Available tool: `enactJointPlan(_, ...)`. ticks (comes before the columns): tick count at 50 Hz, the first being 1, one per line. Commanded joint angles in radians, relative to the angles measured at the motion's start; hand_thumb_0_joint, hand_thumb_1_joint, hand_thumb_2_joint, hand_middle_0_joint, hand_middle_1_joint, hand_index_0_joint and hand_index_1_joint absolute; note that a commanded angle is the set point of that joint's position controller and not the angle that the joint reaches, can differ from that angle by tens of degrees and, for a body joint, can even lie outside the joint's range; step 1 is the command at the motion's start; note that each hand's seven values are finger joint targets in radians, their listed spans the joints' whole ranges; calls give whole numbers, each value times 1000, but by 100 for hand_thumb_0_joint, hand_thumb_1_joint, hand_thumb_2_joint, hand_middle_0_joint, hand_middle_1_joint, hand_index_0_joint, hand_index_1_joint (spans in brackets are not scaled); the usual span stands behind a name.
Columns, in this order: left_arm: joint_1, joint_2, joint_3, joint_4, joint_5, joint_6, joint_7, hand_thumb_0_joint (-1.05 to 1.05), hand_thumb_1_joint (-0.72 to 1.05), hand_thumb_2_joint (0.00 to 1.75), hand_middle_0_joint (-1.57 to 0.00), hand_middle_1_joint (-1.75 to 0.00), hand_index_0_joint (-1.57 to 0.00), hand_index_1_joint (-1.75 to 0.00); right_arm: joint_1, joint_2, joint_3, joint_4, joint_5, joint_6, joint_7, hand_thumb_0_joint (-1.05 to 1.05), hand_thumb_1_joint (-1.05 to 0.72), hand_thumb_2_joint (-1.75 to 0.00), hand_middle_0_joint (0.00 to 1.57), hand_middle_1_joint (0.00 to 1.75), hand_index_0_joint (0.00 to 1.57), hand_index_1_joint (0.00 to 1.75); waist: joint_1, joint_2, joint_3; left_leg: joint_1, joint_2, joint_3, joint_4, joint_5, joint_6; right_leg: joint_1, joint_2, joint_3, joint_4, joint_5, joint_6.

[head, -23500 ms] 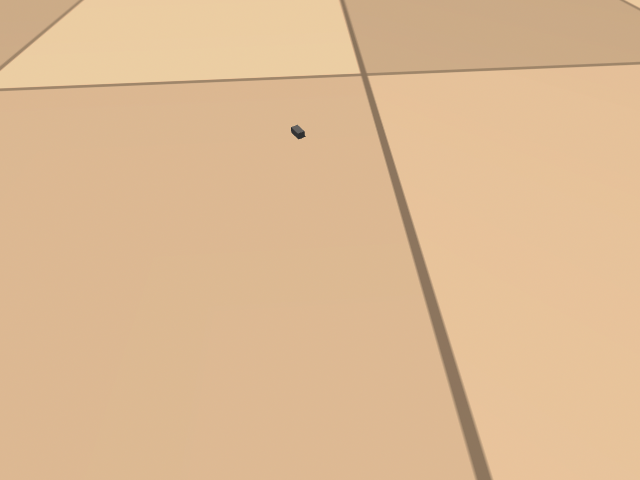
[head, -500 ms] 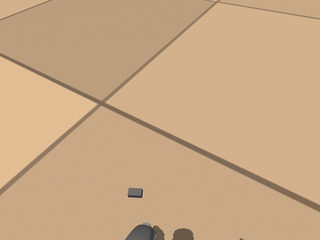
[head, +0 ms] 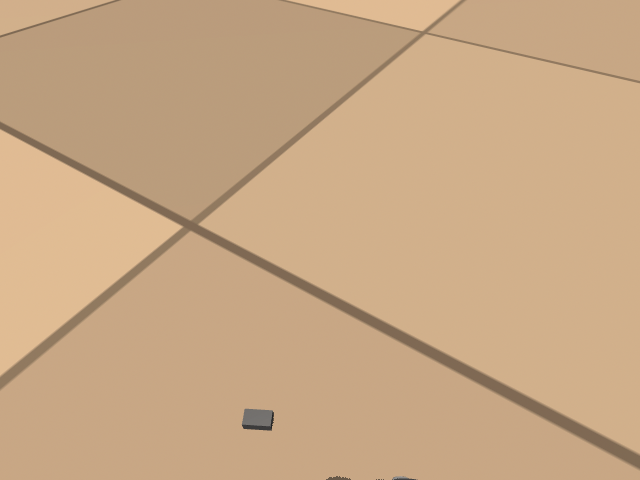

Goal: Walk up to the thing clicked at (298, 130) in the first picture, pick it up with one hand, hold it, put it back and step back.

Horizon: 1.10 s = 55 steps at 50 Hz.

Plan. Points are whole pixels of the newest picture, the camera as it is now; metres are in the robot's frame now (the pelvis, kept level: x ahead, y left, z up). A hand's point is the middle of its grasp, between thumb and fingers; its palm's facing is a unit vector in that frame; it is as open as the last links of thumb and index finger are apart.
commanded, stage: walk up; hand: left
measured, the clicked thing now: (258, 419) +0.45 +0.20 -0.75
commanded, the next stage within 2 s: none
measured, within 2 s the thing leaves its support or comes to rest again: neither
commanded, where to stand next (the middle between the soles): +0.04 -0.01 m, yaw -3 degrees
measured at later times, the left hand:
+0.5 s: hand out of the picture +0.06 +0.27 -0.16, palm faces +0.01 -0.91 -0.41, open 7.4 cm
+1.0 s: hand out of the picture +0.08 +0.24 -0.14, palm faces +0.00 -0.94 -0.33, open 7.4 cm
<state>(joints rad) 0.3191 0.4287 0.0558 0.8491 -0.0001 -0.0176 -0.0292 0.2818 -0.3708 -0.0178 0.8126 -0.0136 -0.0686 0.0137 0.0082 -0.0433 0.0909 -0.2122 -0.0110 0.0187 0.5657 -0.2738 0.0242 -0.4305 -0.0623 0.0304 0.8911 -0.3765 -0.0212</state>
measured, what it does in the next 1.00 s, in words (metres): steps on the spot: right foot, then left foot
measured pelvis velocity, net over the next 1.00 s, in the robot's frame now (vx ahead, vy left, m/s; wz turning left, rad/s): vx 0.00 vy -0.01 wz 0.01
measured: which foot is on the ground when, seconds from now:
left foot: down 0.00-0.14, up 0.16-0.36, down 0.38-1.00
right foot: up 0.00-0.10, down 0.12-1.00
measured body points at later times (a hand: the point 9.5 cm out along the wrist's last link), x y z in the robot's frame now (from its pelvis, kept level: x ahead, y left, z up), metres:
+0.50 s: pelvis -0.02 -0.01 -0.02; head +0.01 -0.01 +0.43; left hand +0.06 +0.32 -0.13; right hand +0.03 -0.32 -0.14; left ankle -0.04 +0.11 -0.73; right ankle +0.06 -0.15 -0.71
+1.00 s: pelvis +0.00 -0.01 +0.01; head +0.01 -0.02 +0.46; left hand +0.08 +0.29 -0.12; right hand +0.10 -0.32 -0.11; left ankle -0.04 +0.11 -0.73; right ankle +0.04 -0.15 -0.73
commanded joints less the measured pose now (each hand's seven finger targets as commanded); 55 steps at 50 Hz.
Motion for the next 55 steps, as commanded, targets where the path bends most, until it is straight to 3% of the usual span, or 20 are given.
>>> enactJointPlan(1,34,140,42,-12,-17,-9,31,0,90,90,-20,-30,-20,-30,-66,-252,-65,-63,14,19,-23,0,-90,-90,20,30,20,30,7,260,-11,-181,220,-139,-95,579,175,155,26,-54,-90,118,18)
enactJointPlan(5,30,192,57,4,1,-13,50,0,90,90,-20,-30,-20,-30,-130,-238,-69,-76,25,81,-19,0,-90,-90,20,30,20,30,39,170,-50,-258,146,-127,86,199,92,270,46,-49,-295,229,-3)
enactJointPlan(6,6,237,66,-8,13,-21,54,0,90,90,-20,-30,-20,-30,-86,-203,-61,-67,29,88,-19,0,-90,-90,20,30,20,30,29,16,-62,-322,83,-91,206,52,50,300,-70,107,-387,322,-39)
enactJointPlan(7,-20,308,78,-24,16,-29,55,0,90,90,-20,-30,-20,-30,-49,-166,-51,-63,30,96,-23,0,-90,-90,20,30,20,30,6,-151,-80,-318,-29,-36,425,-213,1,221,-314,418,-512,383,-161)
enactJointPlan(8,-61,329,76,-36,12,-30,61,0,90,90,-20,-30,-20,-30,-63,-206,-70,-43,20,110,-36,0,-90,-90,20,30,20,30,24,-153,-112,-256,-17,-120,571,-372,6,138,-389,530,-520,378,-268)
enactJointPlan(9,-92,298,72,-44,14,-30,65,0,90,90,-20,-30,-20,-30,-55,-233,-82,-27,19,113,-36,0,-90,-90,20,30,20,30,10,-106,-96,-255,-7,-158,650,-332,4,112,-352,467,-499,385,-269)
enactJointPlan(12,-168,256,61,-53,29,-20,72,0,90,90,-20,-30,-20,-30,-1,-224,-86,16,29,101,-29,0,-90,-90,20,30,20,30,-12,-138,-150,-223,-10,-117,607,-254,-6,125,-215,240,-413,307,-203)
enactJointPlan(16,-164,243,56,-40,44,-3,63,0,90,90,-20,-30,-20,-30,-13,-216,-82,59,5,88,-10,0,-90,-90,20,30,20,30,24,-191,-160,-167,-3,5,247,-301,-21,153,-169,216,-441,-66,-178)
enactJointPlan(18,-194,237,47,-37,26,13,54,0,90,90,-20,-30,-20,-30,67,-209,-84,108,-6,73,-12,0,-90,-90,20,30,20,30,-29,-145,-149,1,-16,21,-28,-133,1,49,-155,188,-354,-50,-134)
enactJointPlan(19,-149,184,32,-22,14,19,53,0,90,90,-20,-30,-20,-30,44,-232,-90,115,-23,65,-16,0,-90,-90,20,30,20,30,-16,-19,-120,55,25,-94,-114,-149,21,-55,-104,139,-246,-80,-76)
enactJointPlan(20,-158,111,9,-30,3,18,50,0,90,90,-20,-30,-20,-30,-23,-297,-100,82,-38,56,-20,0,-90,-90,20,30,20,30,-10,198,-79,42,250,-478,-246,-297,100,-203,10,48,-87,-121,-6)
enactJointPlan(21,-221,187,35,-8,6,15,64,0,90,90,-20,-30,-20,-30,-98,-380,-106,60,-20,51,-16,0,-90,-90,20,30,20,30,-41,203,-15,-166,378,-602,-284,-295,214,-123,48,61,4,-221,7)
enactJointPlan(23,-199,167,34,32,-3,6,54,0,90,90,-20,-30,-20,-30,-185,-279,-74,66,-15,29,-22,0,-90,-90,20,30,20,30,21,84,24,-182,289,-384,-183,7,188,-5,38,99,20,-100,-4)
enactJointPlan(25,-155,157,30,65,-9,-8,45,0,90,90,-20,-30,-20,-30,-190,-274,-69,76,-9,22,-24,0,-90,-90,20,30,20,30,35,163,-47,-108,215,-213,-95,193,129,90,35,-3,-153,26,-8)
enactJointPlan(28,-153,148,29,96,8,-24,43,0,90,90,-20,-30,-20,-30,-132,-233,-55,101,1,34,-17,0,-90,-90,20,30,20,30,17,161,-97,-121,164,-159,-11,193,68,306,40,32,-407,187,-30)
enactJointPlan(29,-171,189,28,92,14,-30,43,0,90,90,-20,-30,-20,-30,-105,-209,-49,106,11,34,-18,0,-90,-90,20,30,20,30,-2,61,-125,-150,109,-128,8,74,32,318,-45,174,-411,269,-68)
enactJointPlan(30,-211,212,24,91,8,-28,39,0,90,90,-20,-30,-20,-30,-74,-204,-48,128,9,38,-22,0,-90,-90,20,30,20,30,-29,13,-117,-80,62,-84,-18,-117,19,210,-111,236,-418,175,-109)
enactJointPlan(35,-218,162,-4,140,4,-19,24,0,90,90,-20,-30,-20,-30,-155,-224,-44,158,3,28,-16,0,-90,-90,20,30,20,30,-3,32,-52,-57,131,-159,-175,-180,59,159,-13,124,-444,61,-38)
enactJointPlan(45,-256,142,-13,196,-2,-30,29,0,90,90,-20,-30,-20,-30,-180,-222,-39,225,9,20,-19,0,-90,-90,20,30,20,30,-16,27,-134,71,126,-80,-207,136,24,271,-49,110,-487,398,-29)
enactJointPlan(55,-275,129,-19,230,-1,-22,33,0,90,90,-20,-30,-20,-30,-236,-212,-40,246,8,25,-20,0,-90,-90,20,30,20,30,-6,44,-134,118,138,-58,-252,204,16,298,-43,91,-503,459,-12)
